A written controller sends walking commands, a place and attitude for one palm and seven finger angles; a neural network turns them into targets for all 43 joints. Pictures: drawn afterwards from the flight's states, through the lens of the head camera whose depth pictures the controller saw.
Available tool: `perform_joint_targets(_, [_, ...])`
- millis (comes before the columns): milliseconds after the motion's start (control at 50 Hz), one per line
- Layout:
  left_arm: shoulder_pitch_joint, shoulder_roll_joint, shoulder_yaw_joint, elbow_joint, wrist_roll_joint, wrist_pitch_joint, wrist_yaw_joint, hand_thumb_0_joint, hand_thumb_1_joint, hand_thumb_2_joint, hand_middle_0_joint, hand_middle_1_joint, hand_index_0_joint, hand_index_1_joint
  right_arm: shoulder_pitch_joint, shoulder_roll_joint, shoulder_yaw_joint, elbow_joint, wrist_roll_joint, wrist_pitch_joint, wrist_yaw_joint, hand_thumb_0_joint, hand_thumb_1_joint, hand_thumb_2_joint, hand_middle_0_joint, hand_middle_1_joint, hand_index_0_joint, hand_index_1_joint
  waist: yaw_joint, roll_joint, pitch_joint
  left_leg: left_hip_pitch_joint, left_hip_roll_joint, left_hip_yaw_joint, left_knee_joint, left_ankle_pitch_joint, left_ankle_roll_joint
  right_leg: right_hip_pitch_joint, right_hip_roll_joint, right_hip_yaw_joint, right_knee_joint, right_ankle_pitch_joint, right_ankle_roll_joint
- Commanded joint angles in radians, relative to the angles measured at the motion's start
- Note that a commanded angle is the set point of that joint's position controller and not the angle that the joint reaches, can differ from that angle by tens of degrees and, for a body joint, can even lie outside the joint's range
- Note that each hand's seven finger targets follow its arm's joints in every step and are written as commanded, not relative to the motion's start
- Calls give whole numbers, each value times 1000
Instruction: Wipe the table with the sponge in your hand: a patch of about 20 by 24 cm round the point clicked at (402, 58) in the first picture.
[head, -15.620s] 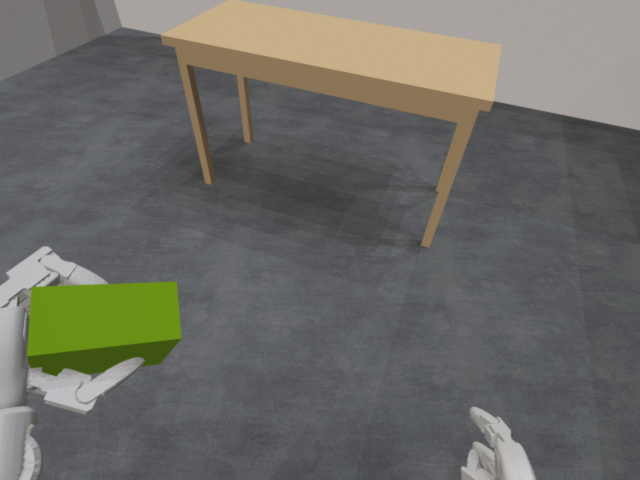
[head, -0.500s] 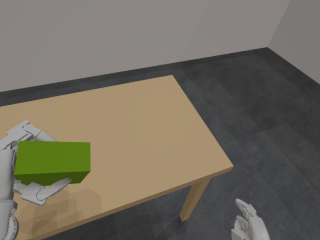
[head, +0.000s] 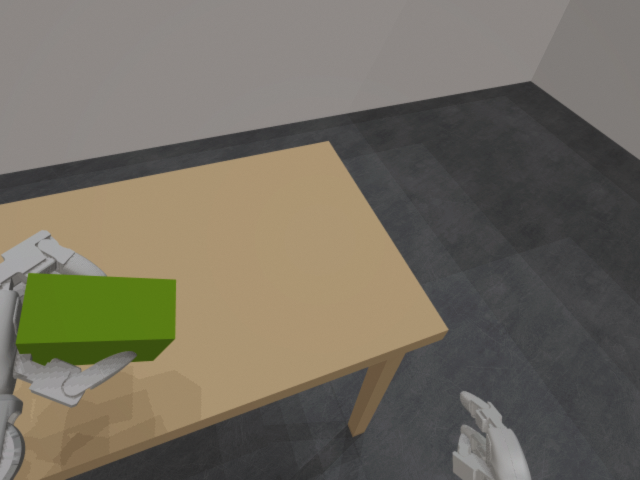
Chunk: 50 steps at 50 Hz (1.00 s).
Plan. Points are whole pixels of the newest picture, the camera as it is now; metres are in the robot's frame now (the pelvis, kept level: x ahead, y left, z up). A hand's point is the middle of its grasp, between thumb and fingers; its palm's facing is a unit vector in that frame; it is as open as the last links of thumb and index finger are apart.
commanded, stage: shuffle to correct the standing spot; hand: left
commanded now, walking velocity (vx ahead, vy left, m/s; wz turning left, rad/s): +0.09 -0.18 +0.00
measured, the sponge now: (121, 323) +0.23 +0.21 +0.13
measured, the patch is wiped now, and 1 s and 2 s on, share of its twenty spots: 0.00 0.00 0.00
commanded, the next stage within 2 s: none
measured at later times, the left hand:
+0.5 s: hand (143, 307) +0.24 +0.19 +0.16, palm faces +0.33 -0.86 -0.40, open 9.9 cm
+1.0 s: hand (139, 317) +0.23 +0.19 +0.16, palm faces +0.32 -0.86 -0.40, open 9.9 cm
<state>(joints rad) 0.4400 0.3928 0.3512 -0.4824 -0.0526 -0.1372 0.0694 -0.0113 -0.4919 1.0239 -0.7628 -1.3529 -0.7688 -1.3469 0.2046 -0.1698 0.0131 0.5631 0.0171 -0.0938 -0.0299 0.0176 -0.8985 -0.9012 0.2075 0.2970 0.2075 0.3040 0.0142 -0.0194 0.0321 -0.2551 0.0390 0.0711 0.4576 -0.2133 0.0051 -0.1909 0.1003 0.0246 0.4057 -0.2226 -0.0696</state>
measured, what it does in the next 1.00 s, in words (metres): shifts its weight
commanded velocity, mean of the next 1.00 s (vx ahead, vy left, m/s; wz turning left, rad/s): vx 0.11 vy -0.17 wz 0.00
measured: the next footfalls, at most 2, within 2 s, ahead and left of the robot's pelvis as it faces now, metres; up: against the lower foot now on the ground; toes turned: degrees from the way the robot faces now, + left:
none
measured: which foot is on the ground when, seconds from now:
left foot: down 0.00-1.00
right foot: down 0.00-1.00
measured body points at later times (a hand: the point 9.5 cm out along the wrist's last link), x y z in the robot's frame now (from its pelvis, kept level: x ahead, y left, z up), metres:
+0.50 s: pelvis +0.02 -0.05 -0.01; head +0.02 -0.05 +0.44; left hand +0.21 +0.23 +0.18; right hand +0.19 -0.29 -0.08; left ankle +0.02 +0.11 -0.74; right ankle -0.01 -0.08 -0.74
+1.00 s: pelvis +0.01 -0.05 +0.00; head +0.02 -0.05 +0.45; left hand +0.20 +0.23 +0.18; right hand +0.18 -0.28 -0.09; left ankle +0.02 +0.11 -0.74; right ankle -0.01 -0.08 -0.74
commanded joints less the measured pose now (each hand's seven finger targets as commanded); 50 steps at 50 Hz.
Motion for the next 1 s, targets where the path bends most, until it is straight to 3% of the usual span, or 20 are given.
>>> perform_joint_targets(0, [-90,161,118,-222,-25,-65,23,0,100,1300,-1200,-1600,-1200,-1600,-82,-148,-65,-167,5,-45,-18,0,-900,-900,200,300,200,300,-15,90,-166,172,117,-123,-22,127,34,-67,-123,112,-60,183,17])
perform_joint_targets(100, [-68,171,125,-243,-34,-58,25,0,100,1300,-1200,-1600,-1200,-1600,-86,-148,-70,-175,10,-30,-21,0,-900,-900,200,300,200,300,-18,65,-177,158,92,-93,42,126,35,-49,-148,146,-65,251,17])
perform_joint_targets(240, [-30,188,161,-235,-47,-49,36,0,100,1300,-1200,-1600,-1200,-1600,-81,-144,-71,-171,16,1,-21,0,-900,-900,200,300,200,300,-23,5,-184,109,52,-49,121,139,33,26,-189,177,-65,478,53])
perform_joint_targets(260, [-26,191,161,-242,-48,-51,38,0,100,1300,-1200,-1600,-1200,-1600,-88,-146,-71,-166,18,5,-21,0,-900,-900,200,300,200,300,-25,42,-180,127,53,-50,105,145,37,7,-184,172,-59,480,61])
perform_joint_targets(340, [-35,184,155,-236,-43,-54,37,0,100,1300,-1200,-1600,-1200,-1600,-91,-147,-70,-169,16,17,-21,0,-900,-900,200,300,200,300,-20,59,-178,174,79,-52,72,222,54,7,-155,139,-38,533,122])
perform_joint_targets(360, [-46,181,145,-247,-44,-55,35,0,100,1300,-1200,-1600,-1200,-1600,-96,-148,-69,-163,15,18,-22,0,-900,-900,200,300,200,300,-24,82,-171,190,87,-62,61,240,58,-16,-146,120,-22,512,123])
perform_joint_targets(400, [-48,178,142,-230,-39,-51,32,0,100,1300,-1200,-1600,-1200,-1600,-94,-149,-71,-169,14,24,-22,0,-900,-900,200,300,200,300,-20,66,-174,195,102,-66,73,277,61,-6,-138,111,-19,507,132])
perform_joint_targets(440, [-66,175,139,-218,-38,-44,29,0,100,1300,-1200,-1600,-1200,-1600,-91,-147,-73,-169,14,27,-19,0,-900,-900,200,300,200,300,-20,43,-158,158,91,-52,88,211,52,12,-141,129,-54,482,139])
perform_joint_targets(520, [-66,163,122,-225,-39,-39,27,0,100,1300,-1200,-1600,-1200,-1600,-89,-143,-70,-173,18,29,-16,0,-900,-900,200,300,200,300,-21,26,-127,144,58,-46,67,34,45,-20,-143,158,-114,334,134])
perform_joint_targets(600, [-70,172,128,-236,-38,-44,29,0,100,1300,-1200,-1600,-1200,-1600,-101,-139,-63,-174,17,30,-18,0,-900,-900,200,300,200,300,-18,72,-102,163,72,-61,29,-9,54,-65,-128,150,-127,232,145])
perform_joint_targets(640, [-90,174,130,-232,-37,-44,29,0,100,1300,-1200,-1600,-1200,-1600,-99,-137,-60,-173,17,28,-19,0,-900,-900,200,300,200,300,-16,55,-102,150,72,-64,32,-16,52,-51,-129,161,-142,205,138])
perform_joint_targets(680, [-101,172,124,-233,-37,-44,29,0,100,1300,-1200,-1600,-1200,-1600,-103,-137,-57,-173,16,25,-21,0,-900,-900,200,300,200,300,-18,79,-100,159,81,-85,15,-26,55,-67,-127,152,-131,157,112])
perform_joint_targets(820, [-91,161,114,-207,-35,-38,25,0,100,1300,-1200,-1600,-1200,-1600,-94,-137,-56,-174,17,19,-19,0,-900,-900,200,300,200,300,-16,43,-122,152,77,-83,35,38,54,-28,-140,158,-119,230,102])
perform_joint_targets(980, [-79,175,125,-215,-37,-41,25,0,100,1300,-1200,-1600,-1200,-1600,-97,-136,-54,-170,18,22,-17,0,-900,-900,200,300,200,300,-20,57,-123,159,81,-89,31,86,55,-27,-143,143,-90,285,91])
